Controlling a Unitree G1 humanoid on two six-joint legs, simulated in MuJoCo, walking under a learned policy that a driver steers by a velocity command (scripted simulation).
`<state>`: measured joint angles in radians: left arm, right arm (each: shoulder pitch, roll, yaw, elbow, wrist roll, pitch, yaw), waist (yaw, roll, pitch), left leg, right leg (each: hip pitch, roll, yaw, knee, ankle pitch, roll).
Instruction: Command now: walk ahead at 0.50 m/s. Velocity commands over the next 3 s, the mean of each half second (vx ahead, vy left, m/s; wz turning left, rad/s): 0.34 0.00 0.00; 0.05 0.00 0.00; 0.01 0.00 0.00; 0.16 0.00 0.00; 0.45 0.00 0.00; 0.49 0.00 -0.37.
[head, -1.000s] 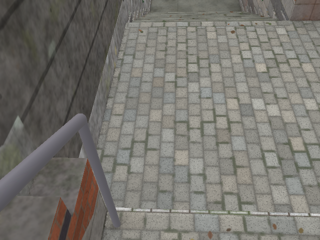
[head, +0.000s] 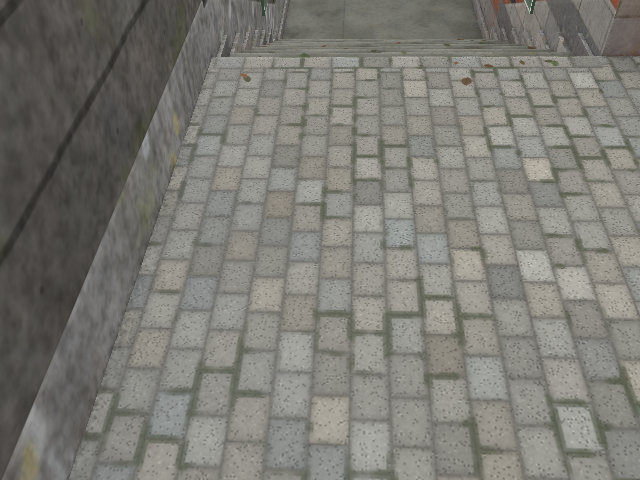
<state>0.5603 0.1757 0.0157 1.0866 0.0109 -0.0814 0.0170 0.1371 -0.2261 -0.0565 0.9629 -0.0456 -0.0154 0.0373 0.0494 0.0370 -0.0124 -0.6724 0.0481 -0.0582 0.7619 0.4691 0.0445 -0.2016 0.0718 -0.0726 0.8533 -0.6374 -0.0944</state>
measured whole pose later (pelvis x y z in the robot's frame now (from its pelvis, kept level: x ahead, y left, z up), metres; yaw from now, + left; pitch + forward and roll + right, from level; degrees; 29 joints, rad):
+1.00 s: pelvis +0.41 -0.03 -0.30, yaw +0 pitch +0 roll +1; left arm 0.40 0.14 -0.03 1.05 0.03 -0.04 0.03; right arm 0.15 -0.17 0.01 0.91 -0.05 0.04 -0.02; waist 0.00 0.05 -0.01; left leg -0.81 -0.01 -0.02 1.33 -0.22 -0.01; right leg -0.33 0.02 -0.07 0.55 -0.23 -0.07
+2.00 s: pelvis +0.54 -0.01 -0.30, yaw +0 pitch -1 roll +0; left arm 0.26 0.15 0.05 1.01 0.02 -0.07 0.00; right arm 0.48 -0.17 -0.06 1.11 -0.01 -0.02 -0.02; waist -0.03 0.03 0.00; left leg -0.18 -0.03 -0.02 0.56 -0.38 0.07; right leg -0.26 0.03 -0.07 0.54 -0.32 -0.07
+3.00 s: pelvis +1.05 -0.03 -0.31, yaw -13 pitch +1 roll +1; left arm 0.03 0.17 0.04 0.87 0.03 -0.04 -0.05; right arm 0.44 -0.17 -0.03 1.07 -0.02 -0.10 -0.04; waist -0.04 0.00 0.07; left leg 0.11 0.00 0.29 0.34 -0.44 0.02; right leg -0.51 0.01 -0.14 0.60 -0.14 -0.15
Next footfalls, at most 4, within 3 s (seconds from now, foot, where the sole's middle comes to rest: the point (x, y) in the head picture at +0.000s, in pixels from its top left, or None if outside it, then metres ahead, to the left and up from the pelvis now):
0.18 left None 0.24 0.10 -0.90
0.70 right None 0.49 -0.11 -1.07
1.14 left None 0.54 0.10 -1.07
2.00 right None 0.60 -0.09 -1.07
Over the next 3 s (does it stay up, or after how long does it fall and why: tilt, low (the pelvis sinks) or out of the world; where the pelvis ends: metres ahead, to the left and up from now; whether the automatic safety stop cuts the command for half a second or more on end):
stays up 1.05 -0.03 -0.31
